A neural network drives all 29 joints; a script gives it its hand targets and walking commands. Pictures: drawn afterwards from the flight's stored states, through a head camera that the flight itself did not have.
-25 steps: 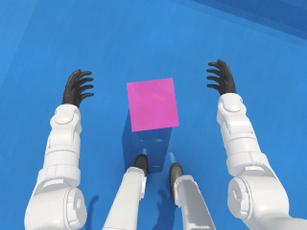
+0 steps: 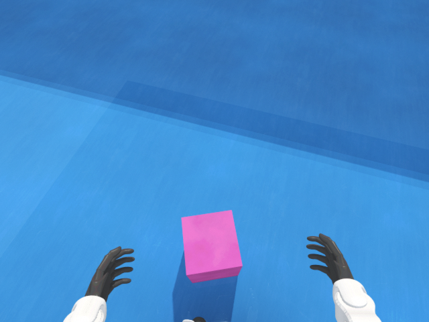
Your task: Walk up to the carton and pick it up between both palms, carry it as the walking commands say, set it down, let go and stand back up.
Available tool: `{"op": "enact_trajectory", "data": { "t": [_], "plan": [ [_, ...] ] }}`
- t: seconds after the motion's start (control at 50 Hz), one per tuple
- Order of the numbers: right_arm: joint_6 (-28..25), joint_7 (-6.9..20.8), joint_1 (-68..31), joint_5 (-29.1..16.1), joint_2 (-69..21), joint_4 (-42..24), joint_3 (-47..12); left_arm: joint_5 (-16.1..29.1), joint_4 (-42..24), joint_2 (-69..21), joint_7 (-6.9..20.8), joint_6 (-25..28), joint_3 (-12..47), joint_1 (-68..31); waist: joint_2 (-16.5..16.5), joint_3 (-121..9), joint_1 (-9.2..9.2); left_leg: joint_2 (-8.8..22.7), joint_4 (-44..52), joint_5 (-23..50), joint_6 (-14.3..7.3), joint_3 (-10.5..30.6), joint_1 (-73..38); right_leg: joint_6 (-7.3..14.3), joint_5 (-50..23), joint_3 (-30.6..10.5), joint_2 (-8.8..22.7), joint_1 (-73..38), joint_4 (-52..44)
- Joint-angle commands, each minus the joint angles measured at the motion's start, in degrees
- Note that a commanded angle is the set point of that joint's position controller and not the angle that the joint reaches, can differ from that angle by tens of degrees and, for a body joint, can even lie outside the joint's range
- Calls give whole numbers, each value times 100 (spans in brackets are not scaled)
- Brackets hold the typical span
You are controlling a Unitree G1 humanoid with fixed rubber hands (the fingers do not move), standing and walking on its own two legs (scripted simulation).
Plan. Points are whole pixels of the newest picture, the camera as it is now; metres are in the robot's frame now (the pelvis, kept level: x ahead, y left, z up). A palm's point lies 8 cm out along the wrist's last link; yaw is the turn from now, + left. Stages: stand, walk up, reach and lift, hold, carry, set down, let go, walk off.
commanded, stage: let go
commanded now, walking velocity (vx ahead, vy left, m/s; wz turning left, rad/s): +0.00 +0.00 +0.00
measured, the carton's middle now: (211, 248) +0.39 +0.05 -0.64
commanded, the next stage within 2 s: stand in 0.60 s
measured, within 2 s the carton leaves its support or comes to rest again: neither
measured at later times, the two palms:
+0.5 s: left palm (99, 299) +0.17 +0.22 -0.06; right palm (366, 309) +0.17 -0.24 -0.06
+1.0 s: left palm (67, 310) +0.15 +0.29 -0.09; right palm out of the picture +0.14 -0.29 -0.07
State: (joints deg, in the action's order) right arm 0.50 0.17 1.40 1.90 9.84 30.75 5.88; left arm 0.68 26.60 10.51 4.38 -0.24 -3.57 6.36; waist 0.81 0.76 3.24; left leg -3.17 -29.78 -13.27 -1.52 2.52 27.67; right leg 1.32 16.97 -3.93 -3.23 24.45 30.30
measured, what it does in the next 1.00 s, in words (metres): stands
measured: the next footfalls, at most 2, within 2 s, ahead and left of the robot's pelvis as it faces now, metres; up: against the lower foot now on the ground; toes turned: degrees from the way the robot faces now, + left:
none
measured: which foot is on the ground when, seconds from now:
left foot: down 0.00-1.00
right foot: down 0.00-1.00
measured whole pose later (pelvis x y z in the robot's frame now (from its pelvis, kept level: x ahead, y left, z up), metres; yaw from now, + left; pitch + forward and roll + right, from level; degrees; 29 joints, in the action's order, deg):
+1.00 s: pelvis +0.02 +0.01 +0.01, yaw -1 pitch +0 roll +0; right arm 0.0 -1.4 9.5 2.0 19.2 45.4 2.1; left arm -2.1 41.9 20.1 -1.3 -0.8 -1.8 11.7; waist -2.6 0.1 -0.3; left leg -3.2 -27.1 -16.0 -2.5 1.1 10.6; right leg 0.7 18.4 -4.2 -2.3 6.7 25.7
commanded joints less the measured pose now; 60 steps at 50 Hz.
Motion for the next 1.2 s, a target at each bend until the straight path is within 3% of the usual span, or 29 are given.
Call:
{"op": "enact_trajectory", "data": {
  "t": [0.0, 0.12, 0.3, 0.4, 0.58, 0.6, 0.64, 0.68, 0.78, 0.88, 1.18],
  "plan": [
    [-93, 61, 263, -59, 463, -744, 18, -55, -665, 661, -32, 66, -124, 176, -213, -1224, -106, 161, 312, 1656, 159, -10, -2057, -150, -1463, 34, 187, -730, -665],
    [122, 174, 886, -146, 584, -1039, -131, -36, -781, 787, -3, -166, -40, 444, -364, -509, -253, 80, 534, 1323, 107, -118, -2483, -241, -1603, -30, 341, -1262, -981],
    [503, 322, 920, -235, 654, -1147, -267, -169, -708, 838, -4, -618, -68, 427, -161, 205, -192, 43, 612, 978, 140, -154, -2721, -224, -1271, 41, 368, -1407, -1068],
    [595, 302, 930, -190, 668, -1101, -217, -197, -741, 841, -39, -765, -38, 411, -159, 235, -204, 46, 578, 1092, 133, -125, -2760, -209, -1457, 55, 344, -1518, -970],
    [474, 148, 1025, -262, 704, -927, -333, -83, -923, 768, -351, -1241, -39, 422, -299, -73, -387, -13, 326, 1031, 148, -74, -2327, -140, -1807, 123, 293, -1483, -709],
    [313, -59, 878, 111, 1350, -117, -157, -283, -271, 1431, -553, -772, -147, 206, -820, 158, -209, 465, 342, 840, 218, 195, -1689, -234, -716, -120, 490, -1106, -784],
    [139, -175, 927, 168, 1443, 80, -126, -327, -64, 1371, -596, -391, -110, 246, -387, 102, -347, 529, 488, 202, 152, 323, -1706, -152, 165, -343, 568, -1020, -922],
    [22, -179, 770, 143, 1429, 257, -139, -343, 101, 1316, -562, -210, -110, 230, -70, 66, -339, 610, 637, -76, 109, 471, -1523, -105, 78, -358, 539, -1129, -810],
    [-92, -145, 624, 46, 1503, 638, -157, -301, 577, 1427, -532, -40, -84, 322, -26, -323, -298, 694, 546, 992, 73, 505, -1725, -129, -955, -383, 586, -1504, -667],
    [-120, -167, 640, 20, 1695, 968, -176, -280, 964, 1598, -581, 21, -29, 371, 39, -447, -340, 764, 544, 1611, 63, 549, -2003, -117, -1409, -395, 625, -1600, -628],
    [-156, -192, 570, -17, 1926, 1577, -235, -244, 1630, 1795, -623, 76, 75, 281, -89, -349, -362, 820, 708, 2027, 40, 577, -2241, -111, -1699, -429, 729, -1719, -806]
  ]
}}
